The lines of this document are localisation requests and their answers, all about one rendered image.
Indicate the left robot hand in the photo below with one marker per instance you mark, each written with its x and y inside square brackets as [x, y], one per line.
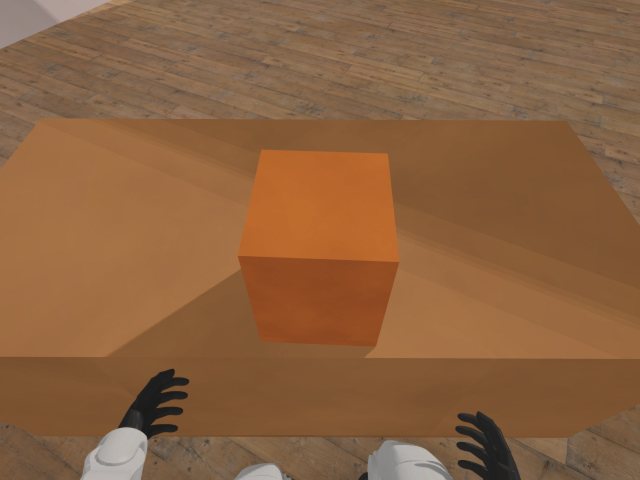
[143, 411]

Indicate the robot right thigh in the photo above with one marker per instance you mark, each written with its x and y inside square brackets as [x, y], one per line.
[405, 461]

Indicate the robot left forearm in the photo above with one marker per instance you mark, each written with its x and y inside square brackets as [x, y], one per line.
[120, 455]

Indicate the right robot hand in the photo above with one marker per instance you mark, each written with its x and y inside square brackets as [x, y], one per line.
[496, 455]

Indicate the carton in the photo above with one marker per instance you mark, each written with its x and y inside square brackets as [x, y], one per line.
[319, 251]

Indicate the pedestal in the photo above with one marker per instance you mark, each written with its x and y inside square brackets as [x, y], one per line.
[517, 292]

